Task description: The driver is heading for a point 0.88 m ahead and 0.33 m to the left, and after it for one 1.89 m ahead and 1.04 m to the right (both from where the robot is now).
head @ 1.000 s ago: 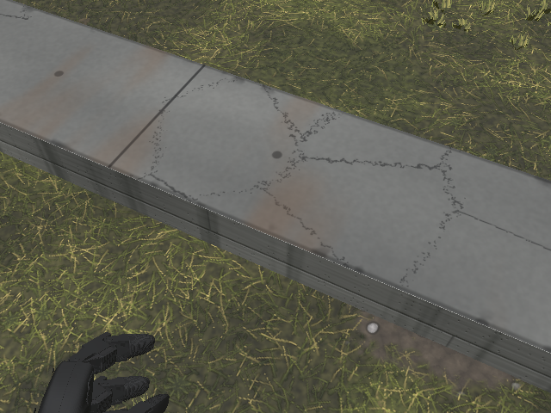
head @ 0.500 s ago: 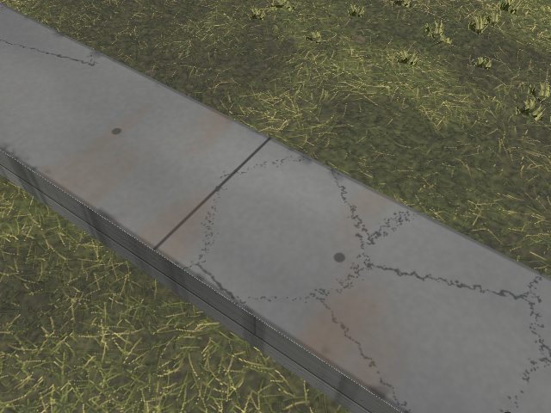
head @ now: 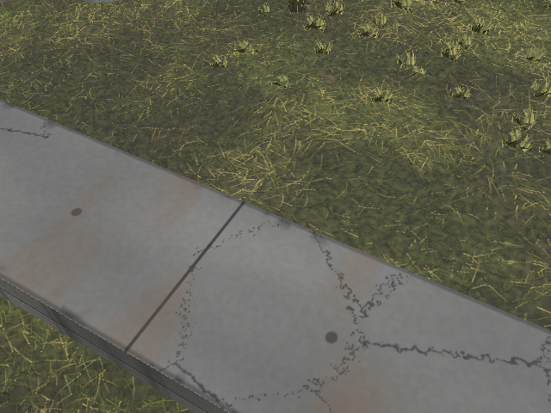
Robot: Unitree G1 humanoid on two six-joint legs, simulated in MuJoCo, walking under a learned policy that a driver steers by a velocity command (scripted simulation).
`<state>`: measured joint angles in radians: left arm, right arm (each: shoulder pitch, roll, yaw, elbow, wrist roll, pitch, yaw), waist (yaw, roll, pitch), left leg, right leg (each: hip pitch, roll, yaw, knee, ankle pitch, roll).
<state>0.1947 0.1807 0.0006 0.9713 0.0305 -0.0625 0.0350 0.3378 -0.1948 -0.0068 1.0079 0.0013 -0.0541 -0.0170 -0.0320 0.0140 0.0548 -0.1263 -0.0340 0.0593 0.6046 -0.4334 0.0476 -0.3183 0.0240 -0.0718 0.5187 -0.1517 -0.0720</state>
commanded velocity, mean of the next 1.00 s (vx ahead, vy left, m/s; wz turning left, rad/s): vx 0.19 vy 0.00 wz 0.03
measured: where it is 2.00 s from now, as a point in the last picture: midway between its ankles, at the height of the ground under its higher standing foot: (201, 271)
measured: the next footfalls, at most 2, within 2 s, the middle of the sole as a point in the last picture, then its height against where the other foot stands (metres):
left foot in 0.22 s outside the picture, level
left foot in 1.24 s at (220, 357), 0.16 m higher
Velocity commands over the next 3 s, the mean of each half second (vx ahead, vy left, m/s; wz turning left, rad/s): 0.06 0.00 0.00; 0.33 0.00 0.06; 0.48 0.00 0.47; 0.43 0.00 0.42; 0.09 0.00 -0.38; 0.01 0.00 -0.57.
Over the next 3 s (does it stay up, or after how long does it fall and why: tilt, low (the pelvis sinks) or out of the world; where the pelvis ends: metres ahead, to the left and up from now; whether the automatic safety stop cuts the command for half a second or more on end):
stays up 0.88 0.20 0.17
